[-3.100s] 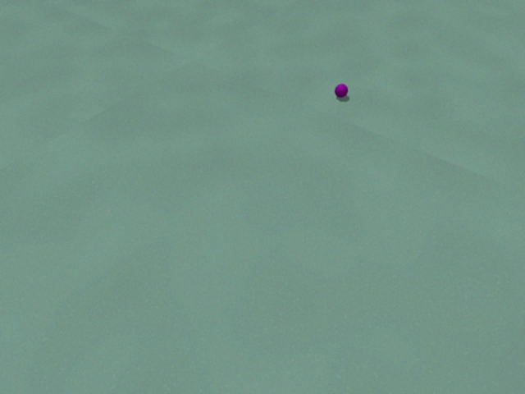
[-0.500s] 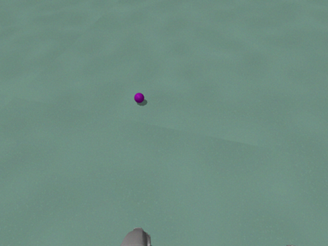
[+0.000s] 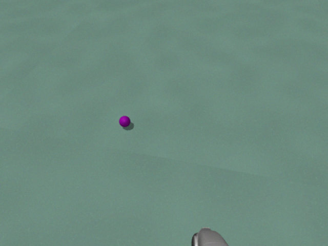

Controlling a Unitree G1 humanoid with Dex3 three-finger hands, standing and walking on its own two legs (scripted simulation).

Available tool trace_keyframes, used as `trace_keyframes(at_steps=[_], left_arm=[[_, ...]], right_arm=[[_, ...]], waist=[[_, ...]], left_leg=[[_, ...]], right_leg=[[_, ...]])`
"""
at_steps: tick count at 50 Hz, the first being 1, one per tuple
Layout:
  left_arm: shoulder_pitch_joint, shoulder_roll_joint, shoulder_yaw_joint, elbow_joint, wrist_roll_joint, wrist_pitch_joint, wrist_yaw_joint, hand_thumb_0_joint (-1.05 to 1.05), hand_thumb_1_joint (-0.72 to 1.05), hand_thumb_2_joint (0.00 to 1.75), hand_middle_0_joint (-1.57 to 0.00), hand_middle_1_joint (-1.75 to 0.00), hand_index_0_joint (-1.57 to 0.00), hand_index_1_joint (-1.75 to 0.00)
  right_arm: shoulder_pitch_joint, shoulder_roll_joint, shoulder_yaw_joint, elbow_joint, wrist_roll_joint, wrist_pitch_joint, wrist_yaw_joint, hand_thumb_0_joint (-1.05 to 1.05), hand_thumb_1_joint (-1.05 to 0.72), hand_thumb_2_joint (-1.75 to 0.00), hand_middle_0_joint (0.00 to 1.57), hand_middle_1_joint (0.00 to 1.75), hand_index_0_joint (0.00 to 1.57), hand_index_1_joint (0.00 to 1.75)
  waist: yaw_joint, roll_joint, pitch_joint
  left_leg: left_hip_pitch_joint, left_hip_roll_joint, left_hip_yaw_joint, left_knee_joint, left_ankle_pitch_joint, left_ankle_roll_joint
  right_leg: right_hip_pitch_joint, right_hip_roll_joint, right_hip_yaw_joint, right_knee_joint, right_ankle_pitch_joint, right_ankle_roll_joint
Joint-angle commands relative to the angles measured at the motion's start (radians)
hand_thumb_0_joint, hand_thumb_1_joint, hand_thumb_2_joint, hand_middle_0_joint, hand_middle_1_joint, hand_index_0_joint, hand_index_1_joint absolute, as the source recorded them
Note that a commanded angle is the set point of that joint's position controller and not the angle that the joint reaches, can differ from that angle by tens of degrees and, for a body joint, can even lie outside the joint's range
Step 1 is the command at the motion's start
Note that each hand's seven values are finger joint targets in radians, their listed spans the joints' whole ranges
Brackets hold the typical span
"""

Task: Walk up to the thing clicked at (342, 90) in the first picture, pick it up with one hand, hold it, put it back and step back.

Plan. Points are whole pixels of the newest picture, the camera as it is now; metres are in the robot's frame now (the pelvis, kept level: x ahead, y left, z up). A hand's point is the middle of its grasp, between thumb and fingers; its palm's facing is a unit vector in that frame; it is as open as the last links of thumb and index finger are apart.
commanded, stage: walk up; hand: left
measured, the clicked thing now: (124, 121) +1.09 +0.30 -0.73
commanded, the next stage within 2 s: none
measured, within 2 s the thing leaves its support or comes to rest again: neither
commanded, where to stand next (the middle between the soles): +0.72 +0.04 m, yaw +1 degrees
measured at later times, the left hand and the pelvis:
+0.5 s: hand (69, 220) +0.23 +0.29 -0.14, palm faces +0.05 -0.92 -0.38, open 7.4 cm; pelvis +0.22 +0.00 -0.01, yaw +3 degrees
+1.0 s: hand (89, 142) +0.49 +0.27 -0.13, palm faces +0.01 -0.91 -0.42, open 7.3 cm; pelvis +0.41 -0.01 -0.02, yaw +2 degrees
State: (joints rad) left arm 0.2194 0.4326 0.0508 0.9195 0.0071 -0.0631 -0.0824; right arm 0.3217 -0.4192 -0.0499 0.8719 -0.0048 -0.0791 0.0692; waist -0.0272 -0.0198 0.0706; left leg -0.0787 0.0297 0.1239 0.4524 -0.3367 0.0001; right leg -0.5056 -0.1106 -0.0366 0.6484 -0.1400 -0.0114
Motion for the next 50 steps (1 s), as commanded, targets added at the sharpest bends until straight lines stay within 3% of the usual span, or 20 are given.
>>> trace_keyframes(at_steps=[1, 3, 4, 5, 10, 14, 21, 24, 25, 26, 27, 29, 32, 37, 42, 45, 46, 47, 48, 50], left_arm=[[0.04, 0.168, 0.065, -0.045, -0.001, -0.029, 0.011, 0.0, 0.9, 0.9, -0.2, -0.3, -0.2, -0.3], [0.194, 0.247, 0.102, -0.013, 0.008, -0.045, 0.033, 0.0, 0.9, 0.9, -0.2, -0.3, -0.2, -0.3], [0.25, 0.357, 0.123, -0.028, 0.008, -0.052, 0.047, 0.0, 0.9, 0.9, -0.2, -0.3, -0.2, -0.3], [0.231, 0.365, 0.114, -0.035, -0.012, -0.049, 0.05, 0.0, 0.9, 0.9, -0.2, -0.3, -0.2, -0.3], [0.034, 0.239, 0.073, -0.09, -0.014, -0.05, 0.057, 0.0, 0.9, 0.9, -0.2, -0.3, -0.2, -0.3], [0.053, 0.253, 0.083, -0.112, 0.0, -0.058, 0.053, 0.0, 0.9, 0.9, -0.2, -0.3, -0.2, -0.3], [0.08, 0.268, 0.082, -0.116, 0.001, -0.051, 0.044, 0.0, 0.9, 0.9, -0.2, -0.3, -0.2, -0.3], [0.039, 0.259, 0.069, -0.121, 0.003, -0.043, 0.049, 0.0, 0.9, 0.9, -0.2, -0.3, -0.2, -0.3], [0.065, 0.215, 0.051, -0.119, 0.002, -0.041, 0.051, 0.0, 0.9, 0.9, -0.2, -0.3, -0.2, -0.3], [0.112, 0.132, 0.022, -0.134, -0.01, -0.037, 0.05, 0.0, 0.9, 0.9, -0.2, -0.3, -0.2, -0.3], [0.122, 0.172, 0.038, -0.121, -0.019, -0.03, 0.06, 0.0, 0.9, 0.9, -0.2, -0.3, -0.2, -0.3], [0.102, 0.223, 0.033, -0.087, -0.015, -0.021, 0.067, 0.0, 0.9, 0.9, -0.2, -0.3, -0.2, -0.3], [0.158, 0.212, 0.04, -0.041, -0.018, -0.015, 0.051, 0.0, 0.9, 0.9, -0.2, -0.3, -0.2, -0.3], [0.069, 0.171, 0.04, -0.071, 0.0, -0.013, 0.028, 0.0, 0.9, 0.9, -0.2, -0.3, -0.2, -0.3], [0.024, 0.156, 0.049, -0.068, -0.001, -0.019, 0.021, 0.0, 0.9, 0.9, -0.2, -0.3, -0.2, -0.3], [0.127, 0.19, 0.069, -0.033, 0.004, -0.031, 0.031, 0.0, 0.9, 0.9, -0.2, -0.3, -0.2, -0.3], [0.219, 0.227, 0.088, -0.015, 0.007, -0.042, 0.044, 0.0, 0.9, 0.9, -0.2, -0.3, -0.2, -0.3], [0.301, 0.319, 0.113, -0.021, 0.013, -0.052, 0.059, 0.0, 0.9, 0.9, -0.2, -0.3, -0.2, -0.3], [0.262, 0.357, 0.11, -0.036, -0.001, -0.049, 0.06, 0.0, 0.9, 0.9, -0.2, -0.3, -0.2, -0.3], [0.173, 0.298, 0.094, -0.073, -0.019, -0.047, 0.067, 0.0, 0.9, 0.9, -0.2, -0.3, -0.2, -0.3]], right_arm=[[-0.069, -0.255, -0.077, -0.097, 0.008, -0.017, -0.025, 0.0, -0.9, -0.9, 0.2, 0.3, 0.2, 0.3], [-0.008, -0.174, -0.046, -0.101, 0.004, -0.016, -0.026, 0.0, -0.9, -0.9, 0.2, 0.3, 0.2, 0.3], [0.036, -0.124, -0.027, -0.119, 0.01, -0.015, -0.025, 0.0, -0.9, -0.9, 0.2, 0.3, 0.2, 0.3], [-0.016, -0.222, -0.051, -0.096, 0.004, -0.002, -0.039, 0.0, -0.9, -0.9, 0.2, 0.3, 0.2, 0.3], [0.051, -0.207, -0.055, -0.007, 0.006, 0.018, -0.022, 0.0, -0.9, -0.9, 0.2, 0.3, 0.2, 0.3], [-0.021, -0.189, -0.06, -0.023, -0.016, 0.022, 0.003, 0.0, -0.9, -0.9, 0.2, 0.3, 0.2, 0.3], [-0.143, -0.173, -0.067, -0.059, -0.015, 0.003, 0.021, 0.0, -0.9, -0.9, 0.2, 0.3, 0.2, 0.3], [-0.015, -0.188, -0.078, -0.022, -0.016, -0.006, 0.007, 0.0, -0.9, -0.9, 0.2, 0.3, 0.2, 0.3], [0.081, -0.23, -0.094, 0.009, -0.019, -0.013, -0.006, 0.0, -0.9, -0.9, 0.2, 0.3, 0.2, 0.3], [0.18, -0.327, -0.124, 0.014, -0.035, -0.02, -0.02, 0.0, -0.9, -0.9, 0.2, 0.3, 0.2, 0.3], [0.163, -0.382, -0.132, -0.021, -0.009, -0.021, -0.024, 0.0, -0.9, -0.9, 0.2, 0.3, 0.2, 0.3], [0.047, -0.307, -0.108, -0.048, 0.011, -0.014, -0.033, 0.0, -0.9, -0.9, 0.2, 0.3, 0.2, 0.3], [-0.029, -0.256, -0.081, -0.06, 0.009, -0.02, -0.036, 0.0, -0.9, -0.9, 0.2, 0.3, 0.2, 0.3], [-0.003, -0.271, -0.084, -0.078, -0.001, -0.025, -0.033, 0.0, -0.9, -0.9, 0.2, 0.3, 0.2, 0.3], [-0.043, -0.266, -0.08, -0.105, 0.001, -0.012, -0.027, 0.0, -0.9, -0.9, 0.2, 0.3, 0.2, 0.3], [-0.074, -0.23, -0.063, -0.124, 0.001, 0.0, -0.029, 0.0, -0.9, -0.9, 0.2, 0.3, 0.2, 0.3], [-0.027, -0.181, -0.044, -0.121, 0.0, 0.0, -0.029, 0.0, -0.9, -0.9, 0.2, 0.3, 0.2, 0.3], [0.003, -0.115, -0.021, -0.143, 0.001, -0.004, -0.028, 0.0, -0.9, -0.9, 0.2, 0.3, 0.2, 0.3], [-0.008, -0.198, -0.043, -0.123, 0.002, 0.008, -0.038, 0.0, -0.9, -0.9, 0.2, 0.3, 0.2, 0.3], [-0.035, -0.229, -0.051, -0.088, 0.01, 0.017, -0.045, 0.0, -0.9, -0.9, 0.2, 0.3, 0.2, 0.3]], waist=[[0.065, 0.09, -0.059], [0.141, -0.135, -0.162], [0.146, -0.316, -0.194], [0.157, -0.194, -0.169], [0.033, -0.143, -0.025], [0.057, -0.119, -0.022], [0.078, -0.09, -0.006], [-0.017, -0.044, -0.049], [-0.062, 0.076, -0.111], [-0.093, 0.34, -0.18], [-0.084, 0.328, -0.164], [-0.024, 0.107, -0.067], [0.021, 0.171, -0.026], [-0.002, 0.183, -0.007], [0.01, 0.168, -0.006], [0.084, 0.053, -0.062], [0.128, -0.094, -0.127], [0.145, -0.302, -0.172], [0.139, -0.219, -0.145], [0.108, -0.078, -0.054]], left_leg=[[-0.162, 0.192, -0.101, -0.016, 0.197, 0.156], [-0.305, 0.08, -0.015, 0.41, 0.216, 0.099], [-0.55, -0.06, -0.011, 0.663, -0.157, 0.048], [-0.591, -0.019, -0.133, 0.756, -0.207, 0.046], [-0.461, 0.058, -0.198, 0.613, 0.028, 0.028], [-0.462, 0.08, -0.141, 0.383, 0.053, -0.009], [-0.328, 0.059, -0.067, 0.155, 0.179, 0.014], [-0.105, 0.025, -0.046, 0.104, 0.17, 0.039], [0.061, 0.009, -0.077, 0.058, 0.092, 0.067], [0.196, 0.231, -0.425, -0.083, -0.058, 0.135], [0.24, 0.397, -0.78, -0.212, -0.099, 0.243], [0.062, 0.335, -0.546, -0.176, -0.008, 0.233], [-0.072, 0.253, -0.312, -0.185, 0.099, 0.197], [-0.071, 0.256, -0.232, -0.189, 0.173, 0.247], [-0.172, 0.216, -0.177, -0.142, 0.116, 0.206], [-0.275, 0.166, -0.123, 0.06, 0.078, 0.155], [-0.325, 0.103, -0.066, 0.306, 0.122, 0.124], [-0.494, -0.011, -0.024, 0.591, -0.115, 0.071], [-0.61, -0.043, -0.091, 0.696, -0.216, 0.052], [-0.613, 0.033, -0.2, 0.74, -0.114, 0.045]], right_leg=[[0.3, 0.064, -0.059, -0.1, 0.048, -0.019], [0.588, 0.0, 0.07, -0.201, -0.148, -0.068], [0.714, -0.292, 0.566, -0.35, -0.292, -0.171], [0.641, -0.366, 0.72, -0.395, -0.353, -0.254], [0.312, -0.155, 0.22, -0.429, -0.204, -0.177], [0.301, -0.175, 0.157, -0.445, -0.255, -0.222], [0.284, -0.16, 0.099, -0.381, -0.237, -0.183], [0.218, -0.145, 0.053, -0.192, -0.014, -0.146], [0.16, -0.081, -0.011, 0.04, 0.101, -0.114], [-0.009, 0.032, -0.078, 0.387, -0.038, -0.045], [-0.182, 0.144, -0.017, 0.489, -0.394, -0.034], [-0.164, 0.048, 0.122, 0.543, -0.293, -0.04], [-0.061, -0.008, 0.09, 0.39, -0.195, -0.021], [-0.046, -0.019, 0.024, 0.164, -0.149, 0.012], [0.124, 0.03, -0.029, -0.006, -0.016, -0.003], [0.401, 0.076, -0.043, -0.11, -0.023, -0.018], [0.546, 0.046, 0.029, -0.19, -0.134, -0.043], [0.653, -0.208, 0.426, -0.303, -0.254, -0.118], [0.633, -0.337, 0.705, -0.398, -0.331, -0.244], [0.507, -0.289, 0.542, -0.378, -0.206, -0.259]])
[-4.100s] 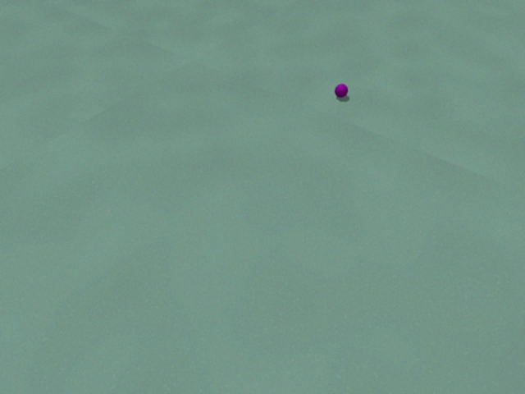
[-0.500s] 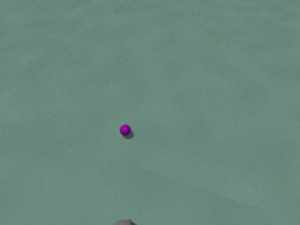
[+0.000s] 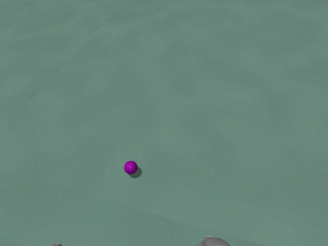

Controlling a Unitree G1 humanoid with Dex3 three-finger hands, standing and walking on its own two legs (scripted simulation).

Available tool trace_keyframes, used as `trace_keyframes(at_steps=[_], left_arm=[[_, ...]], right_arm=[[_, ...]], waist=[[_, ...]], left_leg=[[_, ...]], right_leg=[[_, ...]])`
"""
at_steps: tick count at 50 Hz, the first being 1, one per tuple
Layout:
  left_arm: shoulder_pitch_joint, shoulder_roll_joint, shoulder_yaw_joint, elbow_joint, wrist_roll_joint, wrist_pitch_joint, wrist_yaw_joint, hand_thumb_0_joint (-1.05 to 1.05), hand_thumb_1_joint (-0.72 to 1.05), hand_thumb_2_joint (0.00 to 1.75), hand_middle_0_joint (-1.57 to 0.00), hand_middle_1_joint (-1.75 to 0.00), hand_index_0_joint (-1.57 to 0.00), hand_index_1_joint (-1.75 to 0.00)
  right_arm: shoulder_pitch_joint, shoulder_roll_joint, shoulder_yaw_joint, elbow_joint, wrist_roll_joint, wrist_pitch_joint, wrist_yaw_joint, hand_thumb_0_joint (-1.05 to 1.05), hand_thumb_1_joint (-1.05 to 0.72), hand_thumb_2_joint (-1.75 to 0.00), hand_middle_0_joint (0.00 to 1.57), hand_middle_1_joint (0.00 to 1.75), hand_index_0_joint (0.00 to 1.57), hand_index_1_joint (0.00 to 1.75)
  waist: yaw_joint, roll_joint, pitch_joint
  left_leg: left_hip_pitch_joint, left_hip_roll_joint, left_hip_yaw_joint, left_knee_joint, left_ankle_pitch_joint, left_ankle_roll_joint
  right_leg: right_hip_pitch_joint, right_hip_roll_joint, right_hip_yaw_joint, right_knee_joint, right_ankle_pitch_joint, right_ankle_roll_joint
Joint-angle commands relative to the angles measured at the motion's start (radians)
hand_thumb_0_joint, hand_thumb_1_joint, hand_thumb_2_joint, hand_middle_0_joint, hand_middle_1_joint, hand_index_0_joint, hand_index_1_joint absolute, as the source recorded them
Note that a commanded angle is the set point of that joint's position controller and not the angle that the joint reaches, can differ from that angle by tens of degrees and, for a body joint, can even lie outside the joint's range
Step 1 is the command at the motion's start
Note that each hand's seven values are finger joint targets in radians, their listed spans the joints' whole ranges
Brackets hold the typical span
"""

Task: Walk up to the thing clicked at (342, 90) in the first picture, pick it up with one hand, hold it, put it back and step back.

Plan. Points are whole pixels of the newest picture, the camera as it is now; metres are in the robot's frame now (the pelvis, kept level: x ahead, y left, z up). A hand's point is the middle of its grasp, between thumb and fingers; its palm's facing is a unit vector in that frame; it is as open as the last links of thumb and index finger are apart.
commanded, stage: walk up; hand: left
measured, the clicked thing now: (130, 167) +0.68 +0.28 -0.71
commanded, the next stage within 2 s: none
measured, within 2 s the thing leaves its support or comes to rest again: neither
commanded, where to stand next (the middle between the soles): +0.30 +0.03 m, yaw -1 degrees
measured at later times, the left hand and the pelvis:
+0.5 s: hand (56, 236) +0.18 +0.33 -0.14, palm faces -0.03 -0.93 -0.37, open 7.4 cm; pelvis +0.16 +0.05 +0.01, yaw +1 degrees
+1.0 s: hand (86, 182) +0.34 +0.28 -0.13, palm faces -0.05 -0.93 -0.35, open 7.4 cm; pelvis +0.22 +0.04 +0.01, yaw -1 degrees
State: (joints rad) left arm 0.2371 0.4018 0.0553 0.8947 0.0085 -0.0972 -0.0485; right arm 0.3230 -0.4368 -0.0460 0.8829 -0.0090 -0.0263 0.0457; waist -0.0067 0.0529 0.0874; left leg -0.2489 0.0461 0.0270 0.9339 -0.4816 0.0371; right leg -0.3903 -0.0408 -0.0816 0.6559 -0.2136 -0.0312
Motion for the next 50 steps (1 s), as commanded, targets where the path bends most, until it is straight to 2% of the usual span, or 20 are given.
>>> trace_keyframes(at_steps=[1, 5, 13, 17, 18, 19, 20, 22, 25, 31, 35, 36, 37, 38, 39, 42, 44, 45, 47, 50], left_arm=[[0.128, 0.305, 0.08, -0.055, -0.018, -0.014, 0.037, 0.0, 0.9, 0.9, -0.2, -0.3, -0.2, -0.3], [0.071, 0.274, 0.068, -0.088, -0.003, -0.016, 0.034, 0.0, 0.9, 0.9, -0.2, -0.3, -0.2, -0.3], [0.115, 0.308, 0.076, -0.106, 0.003, -0.016, 0.028, 0.0, 0.9, 0.9, -0.2, -0.3, -0.2, -0.3], [0.047, 0.275, 0.053, -0.118, 0.003, -0.004, 0.028, 0.0, 0.9, 0.9, -0.2, -0.3, -0.2, -0.3], [0.088, 0.22, 0.033, -0.119, 0.005, 0.0, 0.027, 0.0, 0.9, 0.9, -0.2, -0.3, -0.2, -0.3], [0.14, 0.128, 0.007, -0.122, -0.013, 0.002, 0.021, 0.0, 0.9, 0.9, -0.2, -0.3, -0.2, -0.3], [0.113, 0.232, 0.034, -0.099, -0.006, 0.01, 0.04, 0.0, 0.9, 0.9, -0.2, -0.3, -0.2, -0.3], [0.102, 0.253, 0.031, -0.071, -0.011, 0.014, 0.043, 0.0, 0.9, 0.9, -0.2, -0.3, -0.2, -0.3], [0.162, 0.238, 0.036, -0.027, -0.01, 0.021, 0.031, 0.0, 0.9, 0.9, -0.2, -0.3, -0.2, -0.3], [0.083, 0.157, 0.025, -0.024, -0.011, 0.036, 0.042, 0.0, 0.9, 0.9, -0.2, -0.3, -0.2, -0.3], [0.074, 0.181, 0.033, 0.012, -0.007, 0.032, 0.056, 0.0, 0.9, 0.9, -0.2, -0.3, -0.2, -0.3], [0.054, 0.221, 0.038, 0.003, -0.001, 0.028, 0.061, 0.0, 0.9, 0.9, -0.2, -0.3, -0.2, -0.3], [0.037, 0.259, 0.046, -0.001, 0.002, 0.023, 0.064, 0.0, 0.9, 0.9, -0.2, -0.3, -0.2, -0.3], [-0.016, 0.29, 0.04, -0.008, -0.014, 0.029, 0.064, 0.0, 0.9, 0.9, -0.2, -0.3, -0.2, -0.3], [-0.053, 0.28, 0.034, -0.01, -0.008, 0.035, 0.063, 0.0, 0.9, 0.9, -0.2, -0.3, -0.2, -0.3], [-0.144, 0.245, 0.017, -0.002, -0.001, 0.053, 0.065, 0.0, 0.9, 0.9, -0.2, -0.3, -0.2, -0.3], [-0.153, 0.173, -0.003, 0.014, -0.013, 0.064, 0.056, 0.0, 0.9, 0.9, -0.2, -0.3, -0.2, -0.3], [-0.134, 0.18, -0.001, 0.04, -0.012, 0.066, 0.054, 0.0, 0.9, 0.9, -0.2, -0.3, -0.2, -0.3], [-0.168, 0.191, 0.003, 0.062, -0.003, 0.058, 0.051, 0.0, 0.9, 0.9, -0.2, -0.3, -0.2, -0.3], [-0.184, 0.184, -0.004, 0.099, -0.011, 0.05, 0.051, 0.0, 0.9, 0.9, -0.2, -0.3, -0.2, -0.3]], right_arm=[[-0.021, -0.197, -0.054, -0.085, 0.017, -0.033, -0.018, 0.0, -0.9, -0.9, 0.2, 0.3, 0.2, 0.3], [0.034, -0.17, -0.063, -0.048, -0.002, -0.013, 0.01, 0.0, -0.9, -0.9, 0.2, 0.3, 0.2, 0.3], [-0.113, -0.161, -0.076, -0.093, -0.019, -0.028, 0.036, 0.0, -0.9, -0.9, 0.2, 0.3, 0.2, 0.3], [0.036, -0.185, -0.094, -0.041, -0.021, -0.047, 0.022, 0.0, -0.9, -0.9, 0.2, 0.3, 0.2, 0.3], [0.121, -0.227, -0.109, -0.019, -0.022, -0.054, 0.008, 0.0, -0.9, -0.9, 0.2, 0.3, 0.2, 0.3], [0.137, -0.31, -0.126, -0.043, -0.031, -0.063, -0.003, 0.0, -0.9, -0.9, 0.2, 0.3, 0.2, 0.3], [0.131, -0.349, -0.13, -0.061, -0.001, -0.06, -0.003, 0.0, -0.9, -0.9, 0.2, 0.3, 0.2, 0.3], [0.054, -0.274, -0.103, -0.078, 0.007, -0.059, -0.013, 0.0, -0.9, -0.9, 0.2, 0.3, 0.2, 0.3], [0.003, -0.246, -0.087, -0.089, 0.007, -0.068, -0.023, 0.0, -0.9, -0.9, 0.2, 0.3, 0.2, 0.3], [-0.06, -0.208, -0.054, -0.098, 0.003, -0.05, -0.042, 0.0, -0.9, -0.9, 0.2, 0.3, 0.2, 0.3], [-0.101, -0.167, -0.032, -0.09, 0.028, -0.019, -0.048, 0.0, -0.9, -0.9, 0.2, 0.3, 0.2, 0.3], [-0.091, -0.136, -0.018, -0.089, 0.03, -0.015, -0.05, 0.0, -0.9, -0.9, 0.2, 0.3, 0.2, 0.3], [-0.056, -0.091, -0.002, -0.081, 0.03, -0.012, -0.049, 0.0, -0.9, -0.9, 0.2, 0.3, 0.2, 0.3], [-0.045, -0.116, -0.012, -0.05, 0.031, 0.006, -0.059, 0.0, -0.9, -0.9, 0.2, 0.3, 0.2, 0.3], [-0.063, -0.145, -0.02, -0.021, 0.025, 0.015, -0.064, 0.0, -0.9, -0.9, 0.2, 0.3, 0.2, 0.3], [-0.005, -0.149, -0.019, 0.063, 0.028, 0.002, -0.06, 0.0, -0.9, -0.9, 0.2, 0.3, 0.2, 0.3], [-0.078, -0.193, -0.026, 0.071, 0.003, -0.011, -0.058, 0.0, -0.9, -0.9, 0.2, 0.3, 0.2, 0.3], [-0.17, -0.201, -0.021, 0.064, 0.007, -0.012, -0.052, 0.0, -0.9, -0.9, 0.2, 0.3, 0.2, 0.3], [-0.166, -0.162, 0.001, 0.092, 0.004, -0.011, -0.046, 0.0, -0.9, -0.9, 0.2, 0.3, 0.2, 0.3], [-0.185, -0.155, 0.01, 0.132, 0.006, -0.017, -0.047, 0.0, -0.9, -0.9, 0.2, 0.3, 0.2, 0.3]], waist=[[0.067, -0.158, -0.053], [0.019, -0.218, -0.033], [0.053, -0.18, -0.018], [-0.055, -0.077, -0.066], [-0.097, 0.085, -0.123], [-0.082, 0.322, -0.125], [-0.091, 0.212, -0.086], [-0.035, 0.034, -0.011], [0.003, 0.1, -0.035], [0.011, 0.102, -0.068], [0.04, 0.023, -0.139], [0.04, -0.059, -0.15], [0.025, -0.179, -0.176], [0.018, -0.21, -0.182], [0.021, -0.213, -0.149], [-0.031, -0.244, -0.141], [-0.001, -0.092, -0.126], [0.037, -0.074, -0.093], [0.024, -0.13, -0.092], [0.021, -0.07, -0.119]], left_leg=[[-0.416, 0.034, -0.101, 0.228, 0.069, 0.006], [-0.271, 0.043, -0.041, 0.02, 0.152, -0.023], [-0.203, 0.047, 0.003, -0.248, 0.245, -0.034], [0.131, -0.005, 0.044, -0.359, 0.227, -0.009], [0.275, 0.026, -0.054, -0.473, 0.065, 0.023], [0.36, 0.274, -0.512, -0.647, -0.097, 0.108], [0.278, 0.391, -0.684, -0.703, -0.102, 0.224], [0.153, 0.312, -0.456, -0.663, 0.122, 0.192], [0.088, 0.254, -0.238, -0.618, 0.36, 0.182], [-0.017, 0.217, -0.054, -0.458, 0.89, 0.173], [-0.084, 0.126, -0.013, -0.278, 0.596, 0.079], [-0.129, 0.096, 0.009, -0.232, 0.446, 0.043], [-0.194, 0.043, 0.027, -0.139, 0.199, 0.006], [-0.107, -0.016, 0.008, -0.1, -0.061, -0.002], [-0.091, -0.004, -0.012, -0.077, -0.131, -0.001], [0.002, 0.009, -0.018, -0.339, 0.107, 0.0], [-0.009, 0.106, -0.186, -0.518, 0.101, 0.031], [-0.077, 0.131, -0.189, -0.516, 0.039, 0.05], [-0.103, 0.085, -0.119, -0.501, 0.077, 0.032], [-0.017, 0.065, -0.088, -0.519, 0.204, 0.014]], right_leg=[[0.338, -0.318, 0.489, -0.374, -0.073, -0.211], [0.16, -0.215, 0.244, -0.4, -0.094, -0.178], [0.125, -0.233, 0.225, -0.385, -0.276, -0.178], [-0.046, -0.179, 0.139, -0.156, -0.209, -0.122], [-0.106, -0.111, 0.064, 0.116, -0.068, -0.089], [-0.325, 0.041, 0.003, 0.405, -0.243, -0.006], [-0.359, 0.03, 0.087, 0.493, -0.332, -0.016], [-0.299, -0.022, 0.184, 0.497, -0.225, -0.014], [-0.185, -0.064, 0.14, 0.373, -0.153, 0.004], [0.029, -0.023, 0.041, 0.105, -0.019, 0.018], [0.231, 0.028, 0.029, -0.1, 0.173, -0.015], [0.28, -0.036, 0.102, -0.127, 0.289, -0.038], [0.309, -0.211, 0.331, -0.187, 0.346, -0.091], [0.177, -0.319, 0.476, -0.244, 0.246, -0.21], [0.127, -0.309, 0.49, -0.254, 0.137, -0.214], [0.063, -0.204, 0.327, -0.203, 0.047, -0.118], [0.03, -0.098, 0.206, -0.125, -0.032, -0.021], [0.084, -0.055, 0.167, -0.15, -0.127, -0.008], [0.158, -0.089, 0.22, -0.206, -0.121, -0.021], [0.169, -0.114, 0.213, -0.218, 0.062, -0.025]])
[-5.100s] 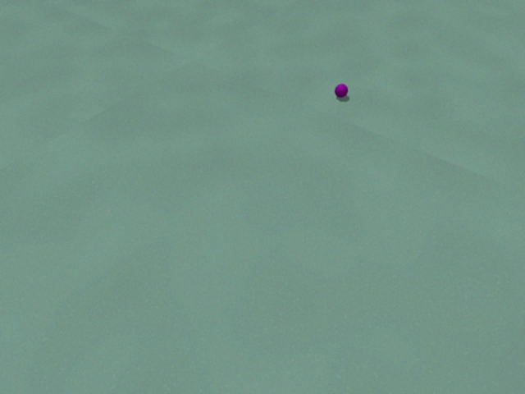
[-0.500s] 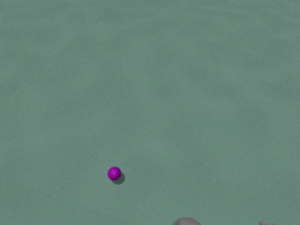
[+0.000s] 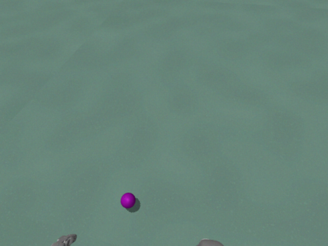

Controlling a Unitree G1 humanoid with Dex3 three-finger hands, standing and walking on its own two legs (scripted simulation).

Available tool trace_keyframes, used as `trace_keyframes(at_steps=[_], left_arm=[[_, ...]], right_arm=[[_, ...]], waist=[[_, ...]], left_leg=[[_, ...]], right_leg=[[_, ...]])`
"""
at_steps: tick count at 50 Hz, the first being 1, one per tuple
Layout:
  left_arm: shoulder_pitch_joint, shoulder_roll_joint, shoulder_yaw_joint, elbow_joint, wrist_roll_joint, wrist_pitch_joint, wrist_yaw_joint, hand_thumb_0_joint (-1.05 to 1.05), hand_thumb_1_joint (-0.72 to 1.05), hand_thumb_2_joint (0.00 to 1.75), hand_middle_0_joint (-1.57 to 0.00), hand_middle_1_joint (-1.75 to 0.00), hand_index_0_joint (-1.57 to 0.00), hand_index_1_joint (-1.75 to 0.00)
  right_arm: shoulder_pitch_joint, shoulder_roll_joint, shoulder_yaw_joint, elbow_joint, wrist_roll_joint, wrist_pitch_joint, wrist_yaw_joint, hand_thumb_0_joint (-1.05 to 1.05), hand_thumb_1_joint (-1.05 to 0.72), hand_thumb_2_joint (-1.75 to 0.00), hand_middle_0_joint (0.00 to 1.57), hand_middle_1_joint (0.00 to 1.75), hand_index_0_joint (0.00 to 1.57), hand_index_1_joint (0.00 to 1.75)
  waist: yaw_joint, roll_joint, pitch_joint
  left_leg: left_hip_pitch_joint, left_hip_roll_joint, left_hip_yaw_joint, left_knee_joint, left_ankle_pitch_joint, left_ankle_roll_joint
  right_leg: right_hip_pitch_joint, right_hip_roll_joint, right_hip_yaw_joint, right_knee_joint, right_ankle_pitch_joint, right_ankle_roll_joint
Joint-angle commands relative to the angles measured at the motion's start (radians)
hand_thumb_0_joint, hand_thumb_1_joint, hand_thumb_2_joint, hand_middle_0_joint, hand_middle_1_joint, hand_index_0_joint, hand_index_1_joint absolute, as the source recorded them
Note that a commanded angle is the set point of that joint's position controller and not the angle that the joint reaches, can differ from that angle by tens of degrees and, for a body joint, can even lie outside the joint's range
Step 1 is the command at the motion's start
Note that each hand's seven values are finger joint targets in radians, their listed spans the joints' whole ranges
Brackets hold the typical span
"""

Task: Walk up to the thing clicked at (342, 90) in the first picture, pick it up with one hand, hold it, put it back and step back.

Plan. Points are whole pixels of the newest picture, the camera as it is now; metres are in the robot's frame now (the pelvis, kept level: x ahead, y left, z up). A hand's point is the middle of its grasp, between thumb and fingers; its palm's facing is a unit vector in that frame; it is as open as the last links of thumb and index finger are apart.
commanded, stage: walk up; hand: left
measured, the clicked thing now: (128, 200) +0.46 +0.25 -0.72
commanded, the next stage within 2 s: none
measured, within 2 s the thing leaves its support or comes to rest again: neither
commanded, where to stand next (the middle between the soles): +0.09 +0.00 m, yaw +0 degrees
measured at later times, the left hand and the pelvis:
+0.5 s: hand out of the picture +0.09 +0.26 -0.13, palm faces +0.03 -0.94 -0.34, open 7.4 cm; pelvis +0.02 +0.00 +0.02, yaw +1 degrees
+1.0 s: hand out of the picture +0.10 +0.25 -0.13, palm faces +0.02 -0.94 -0.34, open 7.4 cm; pelvis +0.03 +0.00 +0.02, yaw +1 degrees
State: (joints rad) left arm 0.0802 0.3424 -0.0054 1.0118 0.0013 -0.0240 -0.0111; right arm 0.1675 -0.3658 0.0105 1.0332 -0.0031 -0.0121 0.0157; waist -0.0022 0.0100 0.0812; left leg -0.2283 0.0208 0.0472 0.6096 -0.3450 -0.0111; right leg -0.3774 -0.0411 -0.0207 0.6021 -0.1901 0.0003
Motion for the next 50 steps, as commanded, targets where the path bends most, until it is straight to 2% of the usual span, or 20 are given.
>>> trace_keyframes(at_steps=[1, 2, 7, 13, 20, 26, 29, 31, 39, 41, 50], left_arm=[[-0.037, 0.24, 0.054, -0.007, -0.005, -0.024, 0.014, 0.0, 0.9, 0.9, -0.2, -0.3, -0.2, -0.3], [-0.043, 0.235, 0.052, -0.001, -0.007, -0.024, 0.013, 0.0, 0.9, 0.9, -0.2, -0.3, -0.2, -0.3], [-0.078, 0.223, 0.047, 0.038, -0.007, -0.018, 0.011, 0.0, 0.9, 0.9, -0.2, -0.3, -0.2, -0.3], [-0.086, 0.21, 0.043, 0.083, -0.009, -0.012, 0.01, 0.0, 0.9, 0.9, -0.2, -0.3, -0.2, -0.3], [-0.084, 0.211, 0.045, 0.105, 0.001, -0.008, 0.007, 0.0, 0.9, 0.9, -0.2, -0.3, -0.2, -0.3], [-0.078, 0.214, 0.048, 0.109, 0.002, -0.015, 0.008, 0.0, 0.9, 0.9, -0.2, -0.3, -0.2, -0.3], [-0.078, 0.213, 0.051, 0.108, 0.003, -0.016, 0.01, 0.0, 0.9, 0.9, -0.2, -0.3, -0.2, -0.3], [-0.075, 0.212, 0.052, 0.107, 0.005, -0.014, 0.011, 0.0, 0.9, 0.9, -0.2, -0.3, -0.2, -0.3], [-0.071, 0.206, 0.056, 0.1, 0.005, -0.011, 0.011, 0.0, 0.9, 0.9, -0.2, -0.3, -0.2, -0.3], [-0.053, 0.201, 0.055, 0.106, 0.003, -0.009, 0.012, 0.0, 0.9, 0.9, -0.2, -0.3, -0.2, -0.3], [-0.071, 0.201, 0.057, 0.085, 0.005, -0.009, 0.013, 0.0, 0.9, 0.9, -0.2, -0.3, -0.2, -0.3]], right_arm=[[-0.037, -0.219, -0.044, -0.009, 0.001, -0.032, -0.016, 0.0, -0.9, -0.9, 0.2, 0.3, 0.2, 0.3], [-0.042, -0.22, -0.042, -0.002, -0.001, -0.034, -0.017, 0.0, -0.9, -0.9, 0.2, 0.3, 0.2, 0.3], [-0.071, -0.217, -0.044, 0.034, -0.002, -0.03, -0.018, 0.0, -0.9, -0.9, 0.2, 0.3, 0.2, 0.3], [-0.105, -0.217, -0.047, 0.058, -0.002, -0.028, -0.021, 0.0, -0.9, -0.9, 0.2, 0.3, 0.2, 0.3], [-0.128, -0.219, -0.051, 0.067, -0.005, -0.019, -0.018, 0.0, -0.9, -0.9, 0.2, 0.3, 0.2, 0.3], [-0.122, -0.213, -0.051, 0.065, -0.003, -0.018, -0.016, 0.0, -0.9, -0.9, 0.2, 0.3, 0.2, 0.3], [-0.115, -0.21, -0.053, 0.066, -0.002, -0.015, -0.016, 0.0, -0.9, -0.9, 0.2, 0.3, 0.2, 0.3], [-0.121, -0.211, -0.055, 0.066, -0.006, -0.013, -0.017, 0.0, -0.9, -0.9, 0.2, 0.3, 0.2, 0.3], [-0.109, -0.203, -0.053, 0.065, -0.006, -0.016, -0.018, 0.0, -0.9, -0.9, 0.2, 0.3, 0.2, 0.3], [-0.119, -0.206, -0.056, 0.062, -0.005, -0.018, -0.019, 0.0, -0.9, -0.9, 0.2, 0.3, 0.2, 0.3], [-0.097, -0.199, -0.055, 0.056, -0.006, -0.015, -0.021, 0.0, -0.9, -0.9, 0.2, 0.3, 0.2, 0.3]], waist=[[0.017, -0.029, -0.113], [0.016, -0.028, -0.122], [0.015, -0.022, -0.134], [0.016, -0.007, -0.143], [0.015, -0.01, -0.086], [0.012, -0.026, -0.109], [0.01, -0.03, -0.111], [0.01, -0.023, -0.091], [0.013, -0.015, -0.102], [0.017, -0.008, -0.115], [0.01, -0.019, -0.122]], left_leg=[[-0.022, 0.09, -0.107, -0.202, 0.096, 0.06], [-0.006, 0.095, -0.105, -0.213, 0.123, 0.061], [0.023, 0.1, -0.098, -0.266, 0.142, 0.052], [0.061, 0.113, -0.097, -0.306, 0.208, 0.046], [0.058, 0.112, -0.098, -0.342, 0.104, 0.05], [0.1, 0.11, -0.094, -0.337, 0.161, 0.042], [0.107, 0.108, -0.093, -0.338, 0.167, 0.041], [0.093, 0.104, -0.093, -0.343, 0.137, 0.04], [0.07, 0.107, -0.103, -0.36, 0.16, 0.035], [0.086, 0.114, -0.1, -0.359, 0.193, 0.037], [0.082, 0.109, -0.096, -0.354, 0.219, 0.033]], right_leg=[[0.16, -0.112, 0.149, -0.173, 0.062, -0.053], [0.17, -0.109, 0.139, -0.178, 0.091, -0.047], [0.223, -0.106, 0.124, -0.226, 0.096, -0.038], [0.266, -0.099, 0.093, -0.243, 0.166, -0.024], [0.227, -0.093, 0.093, -0.299, 0.032, -0.015], [0.239, -0.104, 0.102, -0.315, 0.098, -0.011], [0.242, -0.104, 0.107, -0.324, 0.075, -0.01], [0.223, -0.1, 0.106, -0.335, 0.035, -0.008], [0.265, -0.099, 0.098, -0.31, 0.098, -0.006], [0.273, -0.093, 0.082, -0.298, 0.129, -0.005], [0.299, -0.103, 0.088, -0.294, 0.174, -0.006]])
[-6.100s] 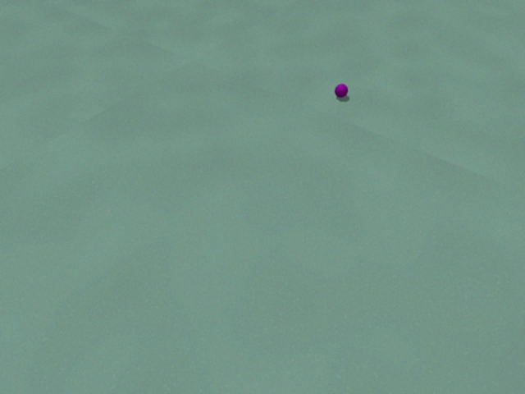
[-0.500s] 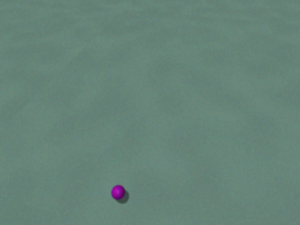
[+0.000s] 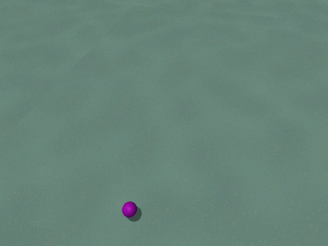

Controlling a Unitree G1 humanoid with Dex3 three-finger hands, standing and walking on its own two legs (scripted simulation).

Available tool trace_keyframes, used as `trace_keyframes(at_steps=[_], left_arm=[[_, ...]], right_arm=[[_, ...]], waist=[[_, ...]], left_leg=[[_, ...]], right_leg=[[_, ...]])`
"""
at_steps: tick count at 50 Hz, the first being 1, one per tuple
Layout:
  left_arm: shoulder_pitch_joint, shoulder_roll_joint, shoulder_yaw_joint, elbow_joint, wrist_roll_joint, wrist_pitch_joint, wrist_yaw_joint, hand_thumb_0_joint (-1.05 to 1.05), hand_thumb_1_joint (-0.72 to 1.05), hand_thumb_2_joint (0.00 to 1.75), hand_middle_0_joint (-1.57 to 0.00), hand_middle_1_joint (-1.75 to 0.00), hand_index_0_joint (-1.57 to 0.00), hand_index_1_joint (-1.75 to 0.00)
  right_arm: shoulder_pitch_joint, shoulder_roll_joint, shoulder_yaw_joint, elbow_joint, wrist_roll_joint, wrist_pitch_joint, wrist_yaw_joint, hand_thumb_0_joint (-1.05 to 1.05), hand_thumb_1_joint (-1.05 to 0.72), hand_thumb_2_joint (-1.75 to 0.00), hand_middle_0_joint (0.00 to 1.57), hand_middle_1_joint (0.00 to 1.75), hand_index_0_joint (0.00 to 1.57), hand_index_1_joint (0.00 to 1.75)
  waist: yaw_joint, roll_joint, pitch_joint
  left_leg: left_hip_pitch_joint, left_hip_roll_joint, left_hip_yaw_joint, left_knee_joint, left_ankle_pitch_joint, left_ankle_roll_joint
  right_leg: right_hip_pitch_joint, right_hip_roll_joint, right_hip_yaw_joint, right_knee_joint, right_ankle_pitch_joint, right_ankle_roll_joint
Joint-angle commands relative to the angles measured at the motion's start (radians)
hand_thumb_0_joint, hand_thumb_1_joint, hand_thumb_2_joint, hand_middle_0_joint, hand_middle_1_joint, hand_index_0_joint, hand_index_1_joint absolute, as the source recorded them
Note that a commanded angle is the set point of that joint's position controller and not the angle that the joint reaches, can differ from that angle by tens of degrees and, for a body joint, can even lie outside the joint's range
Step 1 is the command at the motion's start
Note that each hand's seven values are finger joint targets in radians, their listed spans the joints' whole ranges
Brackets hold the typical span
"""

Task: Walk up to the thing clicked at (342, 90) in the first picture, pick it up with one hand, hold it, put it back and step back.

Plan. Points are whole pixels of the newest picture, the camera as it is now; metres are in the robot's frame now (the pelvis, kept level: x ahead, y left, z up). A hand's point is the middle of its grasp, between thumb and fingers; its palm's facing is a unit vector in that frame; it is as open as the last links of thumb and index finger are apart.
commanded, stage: walk up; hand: left
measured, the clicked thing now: (129, 209) +0.44 +0.24 -0.74
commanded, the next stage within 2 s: stand in 1.94 s
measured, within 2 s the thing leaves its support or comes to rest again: neither
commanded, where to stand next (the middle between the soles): +0.06 +0.00 m, yaw -1 degrees
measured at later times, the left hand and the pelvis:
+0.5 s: hand out of the picture +0.11 +0.26 -0.16, palm faces -0.02 -0.92 -0.40, open 7.4 cm; pelvis +0.07 -0.01 -0.01, yaw +0 degrees
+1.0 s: hand out of the picture +0.10 +0.25 -0.17, palm faces -0.06 -0.92 -0.39, open 7.4 cm; pelvis +0.03 -0.01 -0.02, yaw -2 degrees
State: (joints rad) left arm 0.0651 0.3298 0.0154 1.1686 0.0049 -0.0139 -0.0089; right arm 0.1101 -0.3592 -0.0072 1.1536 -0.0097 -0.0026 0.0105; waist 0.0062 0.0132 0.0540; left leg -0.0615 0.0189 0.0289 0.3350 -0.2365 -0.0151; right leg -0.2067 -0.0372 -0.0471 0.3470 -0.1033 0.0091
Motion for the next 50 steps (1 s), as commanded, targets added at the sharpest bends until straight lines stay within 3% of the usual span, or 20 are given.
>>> trace_keyframes(at_steps=[1, 2, 4, 6, 10, 11, 12, 13, 19, 23, 26, 28, 29, 30, 33, 40, 42, 43, 45, 50], left_arm=[[-0.053, 0.213, 0.037, -0.068, 0.001, -0.018, 0.012, 0.0, 0.9, 0.9, -0.2, -0.3, -0.2, -0.3], [-0.002, 0.252, 0.056, -0.101, 0.017, -0.021, -0.004, 0.0, 0.9, 0.9, -0.2, -0.3, -0.2, -0.3], [-0.03, 0.249, 0.065, -0.127, 0.03, -0.015, -0.016, 0.0, 0.9, 0.9, -0.2, -0.3, -0.2, -0.3], [-0.048, 0.217, 0.066, -0.175, 0.032, -0.015, -0.022, 0.0, 0.9, 0.9, -0.2, -0.3, -0.2, -0.3], [0.126, 0.205, 0.075, -0.154, 0.023, -0.047, -0.018, 0.0, 0.9, 0.9, -0.2, -0.3, -0.2, -0.3], [0.206, 0.25, 0.088, -0.136, 0.029, -0.058, -0.005, 0.0, 0.9, 0.9, -0.2, -0.3, -0.2, -0.3], [0.266, 0.376, 0.119, -0.144, 0.033, -0.063, 0.006, 0.0, 0.9, 0.9, -0.2, -0.3, -0.2, -0.3], [0.238, 0.421, 0.127, -0.176, 0.035, -0.063, 0.007, 0.0, 0.9, 0.9, -0.2, -0.3, -0.2, -0.3], [0.125, 0.273, 0.075, -0.267, 0.012, -0.064, 0.027, 0.0, 0.9, 0.9, -0.2, -0.3, -0.2, -0.3], [0.068, 0.275, 0.062, -0.289, -0.008, -0.028, 0.037, 0.0, 0.9, 0.9, -0.2, -0.3, -0.2, -0.3], [0.068, 0.268, 0.062, -0.322, -0.024, 0.021, 0.038, 0.0, 0.9, 0.9, -0.2, -0.3, -0.2, -0.3], [0.118, 0.228, 0.059, -0.33, -0.044, 0.046, 0.04, 0.0, 0.9, 0.9, -0.2, -0.3, -0.2, -0.3], [0.112, 0.24, 0.073, -0.319, -0.037, 0.061, 0.046, 0.0, 0.9, 0.9, -0.2, -0.3, -0.2, -0.3], [0.118, 0.247, 0.075, -0.312, -0.031, 0.071, 0.05, 0.0, 0.9, 0.9, -0.2, -0.3, -0.2, -0.3], [0.153, 0.241, 0.076, -0.283, -0.028, 0.067, 0.04, 0.0, 0.9, 0.9, -0.2, -0.3, -0.2, -0.3], [0.224, 0.226, 0.091, -0.229, 0.015, 0.011, 0.03, 0.0, 0.9, 0.9, -0.2, -0.3, -0.2, -0.3], [0.105, 0.394, 0.123, -0.292, 0.035, -0.008, 0.032, 0.0, 0.9, 0.9, -0.2, -0.3, -0.2, -0.3], [0.042, 0.43, 0.12, -0.317, 0.04, -0.01, 0.03, 0.0, 0.9, 0.9, -0.2, -0.3, -0.2, -0.3], [0.006, 0.294, 0.087, -0.315, 0.024, -0.023, 0.034, 0.0, 0.9, 0.9, -0.2, -0.3, -0.2, -0.3], [0.073, 0.286, 0.082, -0.312, 0.023, -0.026, 0.021, 0.0, 0.9, 0.9, -0.2, -0.3, -0.2, -0.3]], right_arm=[[-0.046, -0.209, -0.04, -0.063, 0.0, -0.025, -0.016, 0.0, -0.9, -0.9, 0.2, 0.3, 0.2, 0.3], [0.037, -0.257, -0.069, -0.091, -0.015, -0.032, -0.003, 0.0, -0.9, -0.9, 0.2, 0.3, 0.2, 0.3], [0.085, -0.28, -0.085, -0.09, -0.025, -0.027, 0.004, 0.0, -0.9, -0.9, 0.2, 0.3, 0.2, 0.3], [0.065, -0.297, -0.102, -0.131, -0.024, -0.03, 0.004, 0.0, -0.9, -0.9, 0.2, 0.3, 0.2, 0.3], [-0.016, -0.258, -0.093, -0.208, -0.023, -0.032, 0.012, 0.0, -0.9, -0.9, 0.2, 0.3, 0.2, 0.3], [-0.002, -0.193, -0.073, -0.228, -0.012, -0.026, 0.013, 0.0, -0.9, -0.9, 0.2, 0.3, 0.2, 0.3], [0.027, -0.15, -0.061, -0.262, -0.009, -0.023, 0.012, 0.0, -0.9, -0.9, 0.2, 0.3, 0.2, 0.3], [0.032, -0.207, -0.076, -0.253, -0.018, -0.013, -0.001, 0.0, -0.9, -0.9, 0.2, 0.3, 0.2, 0.3], [0.14, -0.193, -0.08, -0.223, -0.007, 0.001, 0.007, 0.0, -0.9, -0.9, 0.2, 0.3, 0.2, 0.3], [0.14, -0.179, -0.078, -0.21, 0.004, 0.008, -0.008, 0.0, -0.9, -0.9, 0.2, 0.3, 0.2, 0.3], [0.15, -0.24, -0.098, -0.221, 0.001, 0.007, -0.024, 0.0, -0.9, -0.9, 0.2, 0.3, 0.2, 0.3], [0.111, -0.353, -0.122, -0.269, 0.005, 0.007, -0.032, 0.0, -0.9, -0.9, 0.2, 0.3, 0.2, 0.3], [0.113, -0.365, -0.124, -0.272, 0.01, 0.006, -0.035, 0.0, -0.9, -0.9, 0.2, 0.3, 0.2, 0.3], [0.108, -0.348, -0.128, -0.279, 0.005, 0.007, -0.042, 0.0, -0.9, -0.9, 0.2, 0.3, 0.2, 0.3], [-0.002, -0.296, -0.111, -0.326, -0.002, 0.009, -0.055, 0.0, -0.9, -0.9, 0.2, 0.3, 0.2, 0.3], [-0.024, -0.267, -0.094, -0.345, -0.01, 0.03, -0.027, 0.0, -0.9, -0.9, 0.2, 0.3, 0.2, 0.3], [-0.045, -0.179, -0.071, -0.366, 0.006, 0.028, -0.026, 0.0, -0.9, -0.9, 0.2, 0.3, 0.2, 0.3], [-0.088, -0.245, -0.096, -0.349, -0.002, 0.029, -0.041, 0.0, -0.9, -0.9, 0.2, 0.3, 0.2, 0.3], [-0.029, -0.224, -0.091, -0.311, 0.019, 0.015, -0.029, 0.0, -0.9, -0.9, 0.2, 0.3, 0.2, 0.3], [0.011, -0.187, -0.069, -0.272, -0.008, -0.024, -0.013, 0.0, -0.9, -0.9, 0.2, 0.3, 0.2, 0.3]], waist=[[0.002, -0.02, -0.096], [-0.014, 0.004, -0.15], [-0.03, 0.064, 0.011], [-0.034, 0.098, 0.157], [0.052, 0.088, 0.005], [0.077, -0.06, -0.039], [0.088, -0.302, -0.042], [0.078, -0.191, -0.008], [-0.009, -0.095, -0.032], [-0.024, -0.166, -0.057], [-0.034, -0.101, -0.082], [-0.026, 0.112, -0.141], [-0.046, 0.202, -0.159], [-0.034, 0.155, -0.156], [0.014, 0.158, -0.137], [0.038, 0.123, -0.149], [0.022, -0.225, -0.038], [0.028, -0.219, -0.013], [-0.023, -0.071, 0.003], [-0.008, -0.179, -0.093]], left_leg=[[-0.078, 0.111, -0.079, -0.082, 0.114, 0.038], [-0.051, 0.08, -0.062, -0.048, -0.265, 0.091], [-0.085, 0.14, -0.179, -0.123, -0.558, 0.143], [-0.089, 0.274, -0.296, -0.194, -0.428, 0.205], [-0.132, 0.173, -0.108, 0.07, -0.038, 0.158], [-0.245, 0.073, -0.017, 0.274, -0.019, 0.104], [-0.488, -0.069, 0.042, 0.535, -0.308, 0.052], [-0.499, -0.02, -0.099, 0.613, -0.374, 0.063], [-0.349, 0.038, -0.124, 0.532, -0.192, 0.016], [-0.186, 0.004, -0.022, 0.351, -0.023, 0.016], [-0.115, 0.009, -0.031, 0.208, 0.36, 0.045], [-0.137, 0.286, -0.333, 0.116, 0.775, 0.218], [-0.11, 0.374, -0.463, 0.106, 0.866, 0.31], [-0.148, 0.367, -0.44, 0.114, 0.776, 0.322], [-0.201, 0.254, -0.232, 0.17, 0.557, 0.246], [-0.265, 0.188, -0.201, 0.329, 0.211, 0.175], [-0.482, -0.043, -0.08, 0.522, -0.288, 0.037], [-0.346, -0.017, -0.172, 0.658, -0.356, 0.028], [-0.38, -0.037, -0.16, 0.657, -0.273, 0.035], [-0.202, -0.039, -0.004, 0.144, -0.105, 0.032]], right_leg=[[0.121, -0.102, 0.112, -0.035, 0.086, -0.017], [0.123, -0.033, 0.06, 0.028, -0.33, -0.048], [-0.124, 0.003, 0.03, 0.145, -0.49, -0.041], [-0.27, 0.004, 0.003, 0.3, -0.288, -0.017], [0.077, 0.003, 0.01, 0.046, -0.146, -0.037], [0.23, -0.048, 0.138, -0.038, -0.163, -0.047], [0.343, -0.266, 0.519, -0.16, -0.258, -0.13], [0.271, -0.385, 0.616, -0.141, -0.184, -0.242], [0.126, -0.217, 0.16, -0.006, 0.381, -0.209], [0.013, -0.189, 0.081, 0.161, 0.575, -0.167], [-0.074, -0.12, 0.065, 0.311, 0.325, -0.103], [-0.086, 0.077, 0.024, 0.572, -0.098, -0.019], [-0.129, 0.107, 0.089, 0.754, -0.562, -0.023], [-0.137, 0.09, 0.162, 0.866, -0.579, -0.025], [-0.176, 0.076, 0.169, 0.872, -0.47, -0.036], [0.074, 0.064, 0.04, 0.115, -0.234, -0.023], [-0.066, -0.304, 0.593, -0.045, -0.23, -0.202], [-0.25, -0.383, 0.652, -0.04, -0.146, -0.3], [-0.091, -0.225, 0.351, 0.109, 0.205, -0.23], [0.067, -0.139, 0.228, 0.208, 0.194, -0.142]])
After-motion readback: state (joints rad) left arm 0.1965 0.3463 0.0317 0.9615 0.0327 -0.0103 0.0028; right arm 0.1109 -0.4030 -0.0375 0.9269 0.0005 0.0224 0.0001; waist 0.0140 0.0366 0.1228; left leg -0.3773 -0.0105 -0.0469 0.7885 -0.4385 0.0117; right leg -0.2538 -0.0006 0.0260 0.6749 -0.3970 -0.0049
